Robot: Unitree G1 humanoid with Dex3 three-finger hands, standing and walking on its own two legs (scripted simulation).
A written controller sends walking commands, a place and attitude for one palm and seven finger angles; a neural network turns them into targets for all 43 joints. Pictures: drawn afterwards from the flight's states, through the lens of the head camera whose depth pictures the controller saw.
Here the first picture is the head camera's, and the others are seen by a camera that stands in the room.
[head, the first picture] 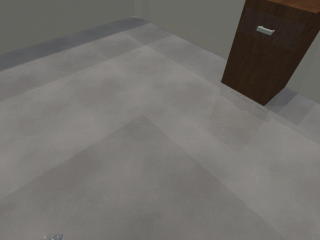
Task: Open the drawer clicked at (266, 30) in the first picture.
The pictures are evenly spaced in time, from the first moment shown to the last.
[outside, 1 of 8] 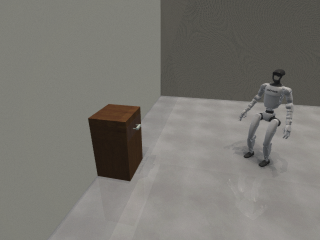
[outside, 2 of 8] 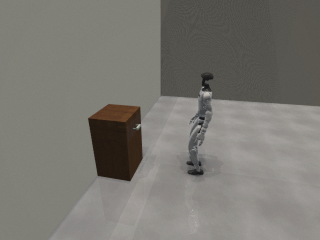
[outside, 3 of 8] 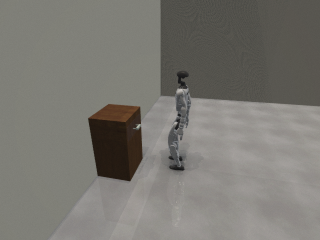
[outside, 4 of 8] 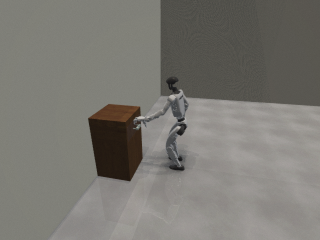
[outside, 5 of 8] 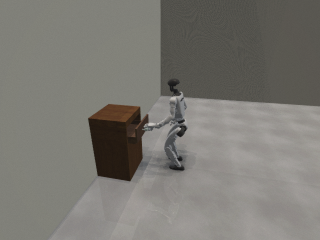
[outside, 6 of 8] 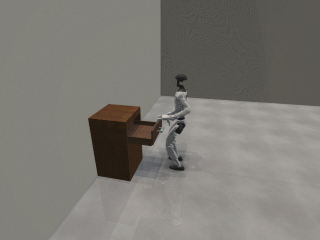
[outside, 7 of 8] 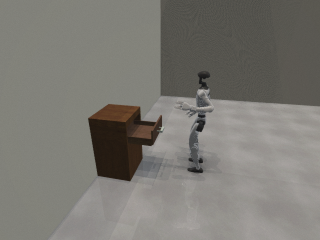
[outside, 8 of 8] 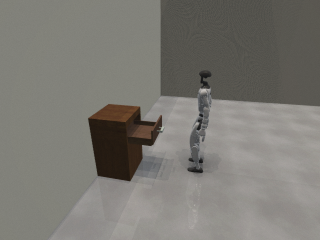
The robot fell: no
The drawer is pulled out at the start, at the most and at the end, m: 0.00 0.30 0.30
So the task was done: yes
